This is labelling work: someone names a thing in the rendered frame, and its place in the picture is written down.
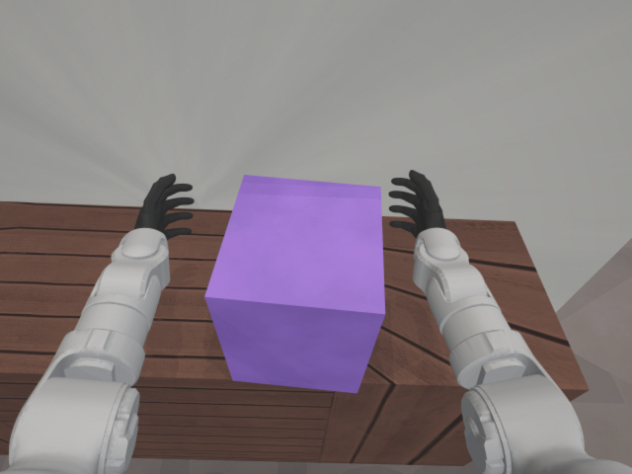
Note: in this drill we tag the robot right hand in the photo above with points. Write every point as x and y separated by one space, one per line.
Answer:
427 212

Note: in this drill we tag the robot right forearm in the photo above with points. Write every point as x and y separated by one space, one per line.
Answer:
483 347

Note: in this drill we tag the robot left upper arm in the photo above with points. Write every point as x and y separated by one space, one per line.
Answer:
78 426

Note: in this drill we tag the carton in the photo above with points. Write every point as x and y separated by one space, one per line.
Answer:
296 295

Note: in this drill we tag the robot left hand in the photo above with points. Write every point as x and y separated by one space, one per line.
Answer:
152 214

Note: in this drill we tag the robot left forearm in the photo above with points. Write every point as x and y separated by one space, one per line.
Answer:
107 342

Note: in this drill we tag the pedestal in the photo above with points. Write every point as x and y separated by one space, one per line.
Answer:
407 410

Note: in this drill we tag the robot right upper arm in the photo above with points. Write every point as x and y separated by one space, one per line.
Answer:
525 426

